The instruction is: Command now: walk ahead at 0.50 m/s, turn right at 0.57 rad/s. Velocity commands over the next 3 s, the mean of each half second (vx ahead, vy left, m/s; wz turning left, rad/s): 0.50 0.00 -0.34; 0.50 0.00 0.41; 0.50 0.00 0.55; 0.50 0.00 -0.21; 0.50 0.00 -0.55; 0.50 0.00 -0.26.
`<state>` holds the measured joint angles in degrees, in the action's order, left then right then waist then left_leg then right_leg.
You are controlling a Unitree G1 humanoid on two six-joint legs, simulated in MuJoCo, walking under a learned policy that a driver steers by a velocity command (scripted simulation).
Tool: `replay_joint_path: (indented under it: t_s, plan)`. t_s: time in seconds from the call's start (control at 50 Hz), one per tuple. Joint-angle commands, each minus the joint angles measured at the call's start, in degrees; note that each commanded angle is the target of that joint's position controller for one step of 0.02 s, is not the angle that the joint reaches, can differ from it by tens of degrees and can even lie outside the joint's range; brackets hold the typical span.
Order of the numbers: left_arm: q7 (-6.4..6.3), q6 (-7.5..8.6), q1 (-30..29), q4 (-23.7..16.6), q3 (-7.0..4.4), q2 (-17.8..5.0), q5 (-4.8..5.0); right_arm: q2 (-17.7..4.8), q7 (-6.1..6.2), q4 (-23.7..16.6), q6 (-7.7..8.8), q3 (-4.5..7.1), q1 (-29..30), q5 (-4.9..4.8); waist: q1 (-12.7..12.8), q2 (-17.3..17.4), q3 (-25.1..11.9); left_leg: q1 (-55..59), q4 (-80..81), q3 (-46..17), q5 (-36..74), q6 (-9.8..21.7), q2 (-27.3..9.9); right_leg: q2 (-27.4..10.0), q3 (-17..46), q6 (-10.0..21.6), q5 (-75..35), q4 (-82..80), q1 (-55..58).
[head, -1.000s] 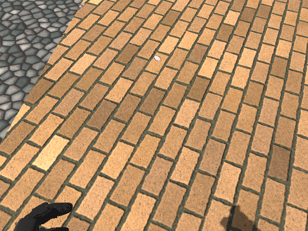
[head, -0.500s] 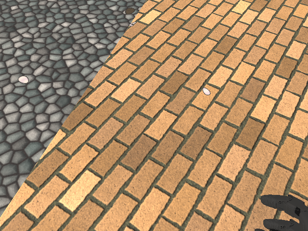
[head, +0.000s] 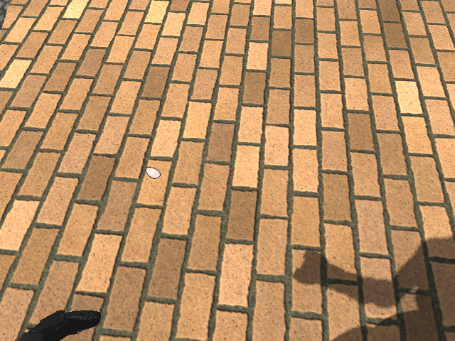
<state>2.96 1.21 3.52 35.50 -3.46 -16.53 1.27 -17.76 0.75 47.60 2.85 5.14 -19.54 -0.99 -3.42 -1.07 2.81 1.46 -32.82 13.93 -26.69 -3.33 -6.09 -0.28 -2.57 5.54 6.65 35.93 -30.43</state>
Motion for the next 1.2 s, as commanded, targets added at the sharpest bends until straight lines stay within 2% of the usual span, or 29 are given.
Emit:
replay_joint_path:
  t_s: [0.02, 0.04, 0.06, 0.08, 0.1, 0.12, 0.18, 0.28, 0.42, 0.48, 0.5, 0.52, 0.54, 0.56, 0.58, 0.6, 0.62, 0.64, 0.72, 0.82, 0.9, 0.96, 1.0, 1.02, 1.04, 1.06, 1.08, 1.1, 1.2]
  plan:
    - [-1.24, 0.43, 19.75, -0.67, -5.76, -19.02, 0.23, -2.01, -0.28, -8.74, 2.95, -1.36, -1.28, 1.61, 7.21, -14.05, -24.98, -42.37, -46.01, -14.24, -9.1, 1.08, 8.56, -19.3, 51.31, 19.65, 13.89, -16.05, 53.49]
    - [-0.71, 1.28, 19.44, -0.51, -4.31, -13.68, -0.07, -7.69, -0.93, -9.65, 4.27, 0.0, 5.69, -0.75, 10.57, -5.41, -21.12, -48.46, -47.79, -19.88, -4.68, 2.18, 5.18, -18.26, 46.89, 15.93, 16.21, -19.54, 51.37]
    - [-0.72, 1.9, 17.6, -0.01, -3.62, -11.59, -0.17, -7.64, -1.12, -10.49, 5.02, -0.2, 8.19, -1.42, 9.39, -4.55, -13.48, -49.73, -44.12, -18.8, 0.46, 3.47, 3.04, -16.15, 38.56, 13.67, 13.32, -19.55, 43.81]
    - [-0.86, 2.1, 13.7, -0.4, -3.09, -10.09, -0.2, -6.91, -0.55, -9.63, 5.24, -0.3, 8.27, -0.12, 6.6, 0.17, -9.28, -46.38, -39.15, -18.78, 4.73, 3.57, 0.6, -13.48, 32.35, 11.58, 7.56, -19.37, 35.09]
    - [-1.02, 2.11, 10.6, -1.07, -2.41, -8.09, -0.6, -7.31, -0.11, -9.06, 4.83, 0.12, 7.81, 1.23, 4.44, 0.13, -6.9, -42.31, -34.94, -18.82, 7.61, 3.41, -0.82, -11.28, 27.59, 10.31, 1.2, -20.18, 28.66]
    - [-1.28, 2.17, 9.16, -1.9, -2.28, -8.05, -1.31, -7.4, -0.25, -9.13, 4.14, 0.29, 6.63, 1.37, 2.78, -2.49, -6.65, -38.82, -33.63, -19.18, 9.2, 2.92, -1.27, -10.59, 26.45, 10.86, -3.03, -21.27, 24.17]
    - [-2.14, 2.69, 9.47, -1.08, -2.32, -8.1, -1.01, -5.41, -0.26, -8.67, 2.68, -0.08, 6.58, 1.93, 2.02, -1.4, -5.79, -36.83, -27.35, -17.6, 13.17, 0.68, -0.6, -8.57, 20.87, 11.23, -10.53, -22.99, 19.02]
    - [-3.25, 2.71, 14.0, 2.19, -1.98, -8.08, -0.6, -2.25, -1.06, -10.4, 2.85, -1.55, 16.03, 1.61, 6.14, -2.82, -3.23, -35.45, -7.49, -16.47, 31.69, -0.25, 1.42, -5.57, 14.57, 7.4, -8.9, -23.61, 18.56]
    - [-3.39, 2.18, 19.59, 6.53, -2.16, -9.38, -0.63, -3.52, -3.26, -12.95, 3.95, -1.75, 23.64, 0.4, 9.34, -3.4, 0.75, -39.7, 3.04, -15.66, 29.16, 4.1, 2.97, -12.11, 17.38, 6.62, -9.58, -20.5, 31.32]
    - [-3.69, 1.58, 18.42, 7.2, -2.42, -10.24, -0.71, -4.76, -3.65, -12.37, 3.89, -1.21, 18.99, 0.2, 6.37, -4.55, -1.78, -33.02, 4.3, -13.09, 21.6, 7.5, 5.69, -12.12, 14.53, 4.48, -28.25, -14.64, 35.14]
    - [-3.83, 1.3, 17.26, 7.02, -2.3, -10.26, -0.86, -6.14, -3.45, -10.69, 3.86, -0.32, 12.91, 0.34, 2.9, -4.08, -6.09, -24.05, 5.63, -11.17, 22.83, 9.21, 7.96, -10.06, 11.8, 3.34, -39.06, -7.53, 34.56]
    - [-4.12, 1.21, 16.37, 6.24, -1.72, -9.34, -1.32, -8.49, -3.21, -8.82, 3.74, 0.63, 4.42, 0.64, -1.21, -2.58, -12.64, -10.05, 4.29, -14.81, 26.42, 12.02, 5.25, -7.71, 9.13, 1.49, -39.15, 3.63, 28.88]
    - [-4.0, 2.02, 21.02, 4.57, -0.49, -5.82, -2.08, -13.78, -3.08, -8.39, 3.6, 1.89, -2.55, 1.27, -0.85, 7.79, -21.32, 11.92, 3.69, -36.24, 25.42, 20.23, -7.09, -0.76, 5.81, -2.61, -18.66, 24.07, 9.46]
    - [-3.64, 3.11, 22.14, 4.84, 0.26, -4.27, -2.09, -11.61, -3.34, -6.85, 3.1, 1.63, -5.11, -0.41, -0.98, 17.54, -23.71, 20.87, 12.64, -56.8, 14.96, 25.4, -13.48, 5.9, 6.82, -5.38, 22.61, 37.28, -5.81]
    - [-2.9, 4.31, 17.33, 3.48, -0.47, -8.46, -0.69, -8.32, -3.13, -7.36, 2.75, 0.5, -3.01, -1.05, -2.06, 11.29, -17.17, 17.39, 15.3, -55.44, 5.33, 22.57, -12.56, 2.08, 11.01, -4.64, 22.12, 40.69, -12.8]
    - [-2.44, 5.14, 11.8, 1.98, -0.43, -8.69, 0.34, -7.23, -2.79, -8.46, 2.26, 0.17, 0.27, -0.18, -1.88, 6.26, -10.4, 9.72, 16.4, -48.55, 6.13, 20.59, -10.46, -0.3, 9.87, -4.19, 17.88, 39.04, -14.01]
    - [-2.32, 5.67, 8.91, 1.21, -0.33, -8.03, -0.48, -6.72, -2.71, -8.86, 1.95, -0.08, 2.64, 0.51, -0.37, 1.98, -4.97, 1.68, 17.96, -43.64, 11.39, 19.69, -8.17, -1.99, 8.78, -4.2, 14.9, 34.19, -13.39]
    - [-2.51, 5.67, 8.75, 1.15, -0.72, -8.06, -1.73, -5.69, -2.51, -9.35, 1.99, -0.47, 4.06, 0.88, 1.32, 1.42, -3.87, -2.81, 18.93, -40.45, 16.83, 18.96, -6.27, -3.68, 8.74, -4.54, 12.35, 29.51, -10.46]
    - [-3.03, 4.51, 10.09, 0.91, -0.4, -5.68, -2.4, -6.79, -1.6, -9.68, 1.81, -0.17, 4.69, 0.42, 3.89, 4.86, -3.68, -10.86, 21.2, -34.16, 28.3, 19.7, -2.92, -3.9, 6.59, -7.87, 9.48, 19.39, -5.58]
    - [-2.9, 4.79, -0.72, -1.39, 0.59, -3.1, -2.03, -8.55, -0.17, -7.77, 0.9, 0.57, 0.64, -0.38, 0.32, 5.23, -2.42, -16.11, 20.21, -29.24, 28.0, 15.95, 1.22, -0.72, 5.87, -9.67, -8.77, 0.27, 0.29]
    - [-2.04, 5.61, -5.95, -2.72, 0.12, -4.33, -1.07, -8.17, 0.32, -6.41, -0.16, 0.61, -3.21, -0.86, -1.11, 5.82, -2.59, -12.01, 16.26, -34.07, 24.06, 14.71, -0.22, 1.21, 7.32, -8.92, -10.15, -6.85, 3.17]
    - [-1.83, 6.28, -3.92, -2.33, -0.9, -6.33, -0.74, -8.27, 0.58, -6.61, -0.82, 0.9, -2.46, -0.65, 1.03, 7.91, -2.93, -8.3, 11.49, -38.61, 24.92, 13.39, -1.71, 1.21, 7.94, -6.72, -3.97, -9.96, 7.31]
    - [-2.53, 6.72, 6.57, -0.29, -2.41, -9.17, -1.55, -5.33, 0.24, -7.75, -0.8, -0.1, -0.74, -0.18, 6.67, 6.81, -9.9, -12.33, -0.7, -35.67, 27.93, 10.54, 2.4, -2.97, 9.43, -2.48, -3.85, -11.77, 24.95]
    - [-3.12, 6.45, 15.92, 0.55, -3.31, -12.67, -1.98, -1.88, 0.18, -9.1, -0.55, -1.32, -1.6, 1.12, 9.72, -1.05, -18.58, -20.66, -17.15, -29.67, 14.58, 8.27, 6.96, -13.52, 20.11, 1.08, -1.54, -10.44, 40.33]
    - [-2.58, 5.48, 18.36, 2.86, -4.01, -15.29, -1.93, -0.25, 0.08, -10.61, -0.03, -2.05, -9.65, -0.93, 5.47, -20.27, -22.76, -40.05, -32.51, -24.06, -8.72, 5.66, 11.84, -24.31, 45.66, 9.72, 11.82, -15.46, 53.01]
    - [-2.42, 5.21, 16.08, 1.58, -2.8, -9.24, -1.02, -6.36, 0.3, -8.7, -0.15, -0.88, -8.0, -1.53, 6.84, -11.32, -16.54, -45.59, -38.77, -25.21, -5.57, 4.83, 6.76, -23.25, 45.37, 8.07, 21.93, -17.77, 48.26]
    - [-2.66, 4.93, 13.89, 1.34, -2.02, -6.43, -0.99, -8.64, 0.18, -9.43, -0.47, -0.11, -1.75, -1.05, 8.15, -5.9, -9.49, -46.54, -39.74, -23.64, -0.01, 4.34, 5.23, -20.46, 35.6, 5.65, 18.94, -18.58, 41.32]
    - [-2.61, 4.74, 11.43, 1.35, -1.6, -5.85, -1.5, -7.74, 0.19, -9.91, -0.71, -0.08, 0.83, -0.51, 7.08, -2.12, -5.87, -44.65, -38.78, -22.25, 3.92, 3.74, 3.49, -17.98, 29.02, 4.67, 11.19, -19.93, 34.85]
    - [-2.61, 5.4, 8.98, 3.94, -1.6, -5.26, -1.5, -2.94, -0.9, -12.2, -1.71, -0.52, 3.71, -0.58, 4.22, -4.61, -1.31, -41.7, -31.64, -19.81, 10.34, 2.61, -0.5, -14.12, 13.24, 5.35, -3.1, -26.19, 24.26]
